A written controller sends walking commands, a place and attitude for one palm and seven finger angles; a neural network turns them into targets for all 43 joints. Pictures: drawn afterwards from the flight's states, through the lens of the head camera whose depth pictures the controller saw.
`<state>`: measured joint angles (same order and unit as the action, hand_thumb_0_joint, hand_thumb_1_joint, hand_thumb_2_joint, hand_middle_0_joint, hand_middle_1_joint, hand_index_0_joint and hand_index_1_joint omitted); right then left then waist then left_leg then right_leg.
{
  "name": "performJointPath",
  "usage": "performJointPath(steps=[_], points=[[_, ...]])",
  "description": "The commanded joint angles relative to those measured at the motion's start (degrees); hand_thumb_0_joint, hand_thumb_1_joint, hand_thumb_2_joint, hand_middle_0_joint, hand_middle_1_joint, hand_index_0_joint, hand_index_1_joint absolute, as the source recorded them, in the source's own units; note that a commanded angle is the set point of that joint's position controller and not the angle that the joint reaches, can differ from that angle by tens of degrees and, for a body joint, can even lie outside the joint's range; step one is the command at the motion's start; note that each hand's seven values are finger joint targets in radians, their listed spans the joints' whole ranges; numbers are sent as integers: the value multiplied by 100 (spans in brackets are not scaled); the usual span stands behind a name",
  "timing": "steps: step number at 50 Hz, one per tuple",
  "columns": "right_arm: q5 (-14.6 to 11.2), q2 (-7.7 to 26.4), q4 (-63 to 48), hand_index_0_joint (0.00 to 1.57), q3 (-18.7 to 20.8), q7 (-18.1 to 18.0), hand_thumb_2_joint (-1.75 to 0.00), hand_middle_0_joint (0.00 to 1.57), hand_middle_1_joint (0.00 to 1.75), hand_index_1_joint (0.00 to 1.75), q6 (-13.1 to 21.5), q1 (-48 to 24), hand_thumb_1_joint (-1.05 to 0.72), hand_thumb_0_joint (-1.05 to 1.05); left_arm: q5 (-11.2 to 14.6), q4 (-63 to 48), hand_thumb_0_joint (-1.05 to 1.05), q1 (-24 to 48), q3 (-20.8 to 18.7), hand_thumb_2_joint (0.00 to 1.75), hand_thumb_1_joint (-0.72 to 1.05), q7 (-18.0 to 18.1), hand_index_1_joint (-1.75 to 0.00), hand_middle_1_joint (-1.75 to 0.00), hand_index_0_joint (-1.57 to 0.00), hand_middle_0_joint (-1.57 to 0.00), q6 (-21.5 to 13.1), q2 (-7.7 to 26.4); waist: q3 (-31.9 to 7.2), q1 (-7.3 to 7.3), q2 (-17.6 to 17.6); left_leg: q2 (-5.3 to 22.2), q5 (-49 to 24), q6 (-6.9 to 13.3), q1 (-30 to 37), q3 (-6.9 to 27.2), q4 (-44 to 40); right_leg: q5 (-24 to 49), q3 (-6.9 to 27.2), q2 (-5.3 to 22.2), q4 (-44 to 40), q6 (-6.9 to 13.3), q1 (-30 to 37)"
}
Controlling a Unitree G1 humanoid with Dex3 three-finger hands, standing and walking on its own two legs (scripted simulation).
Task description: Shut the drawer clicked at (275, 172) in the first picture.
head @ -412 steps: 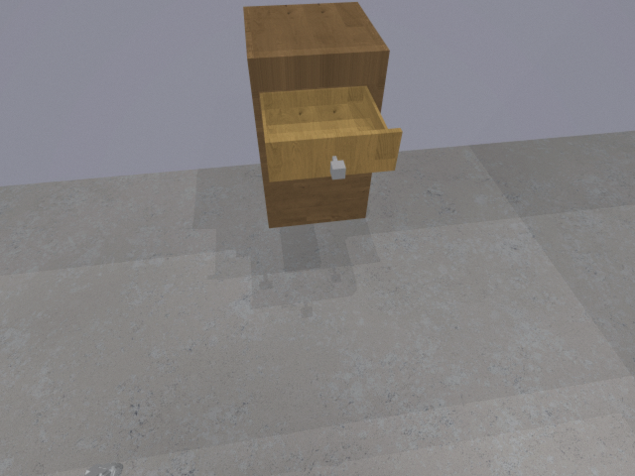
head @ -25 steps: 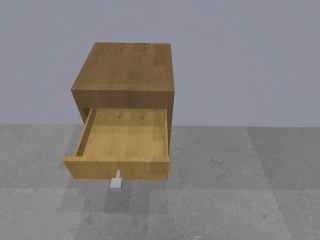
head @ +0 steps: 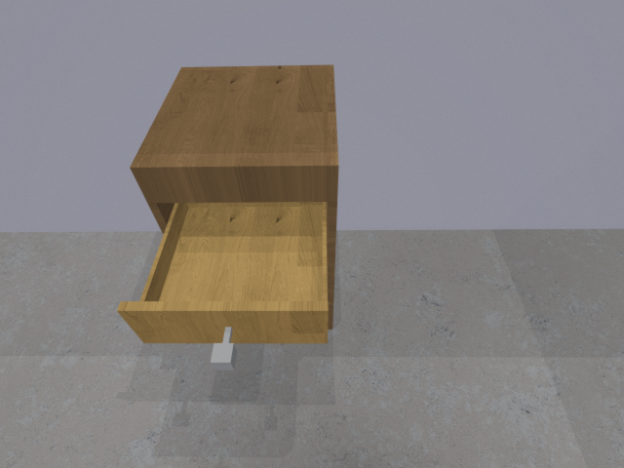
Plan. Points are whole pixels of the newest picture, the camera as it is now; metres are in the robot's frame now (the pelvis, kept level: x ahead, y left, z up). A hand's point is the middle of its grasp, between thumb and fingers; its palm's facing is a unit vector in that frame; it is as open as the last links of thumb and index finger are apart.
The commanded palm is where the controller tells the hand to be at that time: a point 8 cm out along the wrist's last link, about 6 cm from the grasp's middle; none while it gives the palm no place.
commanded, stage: come to a stop and stand still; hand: left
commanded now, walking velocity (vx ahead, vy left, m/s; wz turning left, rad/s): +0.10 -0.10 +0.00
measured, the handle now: (225, 347) +0.35 +0.20 -0.21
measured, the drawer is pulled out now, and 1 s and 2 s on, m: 0.28 0.28 0.28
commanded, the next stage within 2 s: look again from close up in 0.86 s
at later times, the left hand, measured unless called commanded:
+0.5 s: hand out of the picture -0.07 +0.16 -0.17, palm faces +0.04 -0.98 -0.19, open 7.4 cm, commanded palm none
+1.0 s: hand out of the picture -0.01 +0.17 -0.17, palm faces +0.03 -0.98 -0.21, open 7.3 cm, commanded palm none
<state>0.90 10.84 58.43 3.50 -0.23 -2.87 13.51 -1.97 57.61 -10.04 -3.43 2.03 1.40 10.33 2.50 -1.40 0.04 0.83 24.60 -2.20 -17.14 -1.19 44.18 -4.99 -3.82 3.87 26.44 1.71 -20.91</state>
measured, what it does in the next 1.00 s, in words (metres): steps on the spot: left foot, then right foot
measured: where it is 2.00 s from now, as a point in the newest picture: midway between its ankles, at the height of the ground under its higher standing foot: outside the picture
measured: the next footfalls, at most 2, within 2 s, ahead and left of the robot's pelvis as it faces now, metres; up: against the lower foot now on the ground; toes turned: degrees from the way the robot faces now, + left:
left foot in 0.06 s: +0.04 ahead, +0.13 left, +0.00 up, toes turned +3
right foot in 0.36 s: +0.00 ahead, -0.07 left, +0.00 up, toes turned -1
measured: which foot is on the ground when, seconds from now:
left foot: up 0.00-0.04, down 0.06-1.00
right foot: down 0.00-0.06, up 0.08-0.34, down 0.36-1.00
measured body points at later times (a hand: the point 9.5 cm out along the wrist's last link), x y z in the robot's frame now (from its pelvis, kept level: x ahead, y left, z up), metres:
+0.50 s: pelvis -0.02 +0.02 +0.00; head -0.01 -0.01 +0.45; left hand -0.07 +0.22 -0.15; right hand -0.05 -0.18 -0.18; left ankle -0.03 +0.14 -0.74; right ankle -0.04 -0.07 -0.74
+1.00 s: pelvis -0.02 -0.01 +0.00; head -0.02 -0.01 +0.45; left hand -0.01 +0.22 -0.15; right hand -0.02 -0.22 -0.16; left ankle -0.03 +0.14 -0.74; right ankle -0.04 -0.07 -0.74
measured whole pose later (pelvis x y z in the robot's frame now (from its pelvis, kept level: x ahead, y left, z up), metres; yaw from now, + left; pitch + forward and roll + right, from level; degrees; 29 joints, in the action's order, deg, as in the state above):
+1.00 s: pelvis -0.02 -0.01 +0.00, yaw +0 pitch -2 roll +1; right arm 0.8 8.6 63.5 -1.2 -1.8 0.5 17.1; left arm -0.1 61.1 -17.7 0.5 2.3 -1.6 8.9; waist 1.3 0.5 -0.1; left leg 2.3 15.1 -2.5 -9.6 -0.1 26.4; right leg -16.7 -3.1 -3.7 26.7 5.0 -8.7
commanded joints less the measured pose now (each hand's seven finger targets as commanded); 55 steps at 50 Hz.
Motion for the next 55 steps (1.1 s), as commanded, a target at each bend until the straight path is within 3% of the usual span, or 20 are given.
performJointPath(steps=[1,2,3,4,5,6,8,13,15,17,18,19,20,21,22,23,26,30,35,55], points=[[-16,28,211,20,-80,-30,-90,20,30,30,180,1529,-90,0,19,-215,0,-157,-170,90,90,39,-30,-30,-20,-20,-1,898,-484,332,858,-193,-697,170,1527,-345,-2162,-2612,1146,694,-1244,188,-381],[14,130,218,20,-89,-56,-90,20,30,30,220,1578,-90,0,67,-196,0,-199,-89,90,90,22,-30,-30,-20,-20,21,631,-225,338,209,106,-311,253,1336,119,-2747,-2739,885,331,-658,-10,-597],[81,405,114,20,-53,-84,-90,20,30,30,283,1396,-90,0,125,-191,0,-366,-14,90,90,-18,-30,-30,-20,-20,27,258,40,259,-1050,1011,783,496,538,1414,-3615,-2172,518,-190,454,-171,-565],[89,618,-99,20,-67,-127,-90,20,30,30,306,834,-90,0,120,-191,0,-388,8,90,90,-37,-30,-30,-20,-20,9,154,490,117,-1544,1582,1303,766,-454,2167,-4098,-1661,244,-378,1166,-230,-436],[74,515,-118,20,-107,-164,-90,20,30,30,341,403,-90,0,33,-29,0,-321,-21,90,90,-43,-30,-30,-20,-20,42,294,743,61,-1509,1516,1178,759,-1009,2047,-4203,-1426,598,-279,1703,-217,-132],[59,418,-141,20,-168,-192,-90,20,30,30,358,158,-90,0,31,85,0,-567,-42,90,90,-81,-30,-30,-20,-20,42,300,799,-113,-1209,1293,838,761,-993,1696,-4070,-1247,650,-328,2088,-227,-83],[13,388,-71,20,-206,-223,-90,20,30,30,415,175,-90,0,49,292,0,-932,-13,90,90,-127,-30,-30,-20,-20,-6,285,649,-161,-789,1099,55,812,-495,1233,-3787,-1149,591,-338,2301,-260,-224],[18,364,265,20,-140,-267,-90,20,30,30,421,776,-90,0,78,332,0,-805,126,90,90,-102,-30,-30,-20,-20,-83,143,435,229,-746,1291,-1140,1112,652,1306,-3368,-1803,371,-203,1330,-307,-242],[30,369,410,20,-116,-277,-90,20,30,30,399,946,-90,0,108,413,0,-895,179,90,90,-89,-30,-30,-20,-20,-113,-10,239,266,-773,1251,-1725,1112,844,1309,-3075,-1798,309,-232,581,-267,177],[-21,264,510,20,-142,-293,-90,20,30,30,410,980,-90,0,129,676,0,-1402,206,90,90,-52,-30,-30,-20,-20,-195,-35,-26,89,-423,953,-2322,852,755,1016,-2446,-513,380,-181,-737,-237,1051],[-78,65,539,20,-172,-272,-90,20,30,30,432,1021,-90,0,150,771,0,-1443,216,90,90,-11,-30,-30,-20,-20,-235,108,-19,169,-49,706,-2192,613,311,798,-2301,-44,778,57,-894,-135,1578],[-102,-55,545,20,-222,-260,-90,20,30,30,457,952,-90,0,163,847,0,-1541,251,90,90,8,-30,-30,-20,-20,-276,125,38,150,36,458,-1834,446,317,551,-2267,265,936,331,-888,-34,1520],[-72,302,260,20,-255,-162,-90,20,30,30,494,470,-90,0,16,925,0,-1578,277,90,90,240,-30,-30,-20,-20,-362,221,409,52,356,461,-2193,284,213,281,-1437,1073,893,188,-471,-13,713],[10,38,194,20,-271,-129,-90,20,30,30,447,750,-90,0,91,701,0,-1394,289,90,90,208,-30,-30,-20,-20,-383,218,91,294,169,385,-869,359,255,307,-1400,-882,956,302,-639,155,579],[36,39,182,20,-266,-116,-90,20,30,30,424,933,-90,0,83,572,0,-1266,280,90,90,166,-30,-30,-20,-20,-390,176,28,356,35,319,-622,369,204,314,-1420,-1868,1100,230,-626,251,384],[44,9,181,20,-312,-101,-90,20,30,30,419,1017,-90,0,91,485,0,-1248,268,90,90,139,-30,-30,-20,-20,-426,261,-157,358,-91,289,-613,394,285,247,-1435,-1991,1111,262,-670,325,405],[2,-72,157,20,-355,-109,-90,20,30,30,473,1079,-90,0,121,434,0,-1295,282,90,90,98,-30,-30,-20,-20,-486,160,-77,355,461,250,-1236,370,307,234,-1468,-794,1155,249,-569,345,570],[-23,-38,250,20,-385,-148,-90,20,30,30,482,1071,-90,0,144,417,0,-1383,302,90,90,88,-30,-30,-20,-20,-474,147,142,283,494,274,-1494,343,296,214,-1609,354,1059,236,-439,295,804],[-28,-27,329,20,-398,-168,-90,20,30,30,454,975,-90,0,150,330,0,-1382,287,90,90,88,-30,-30,-20,-20,-414,258,303,219,41,301,-1598,303,321,182,-1773,430,1046,206,-490,261,886],[-32,251,451,20,-425,-161,-90,20,30,30,429,736,-90,0,171,167,0,-1175,309,90,90,46,-30,-30,-20,-20,-342,454,157,170,-4,403,-1833,294,627,265,-2115,341,930,175,-687,177,1147]])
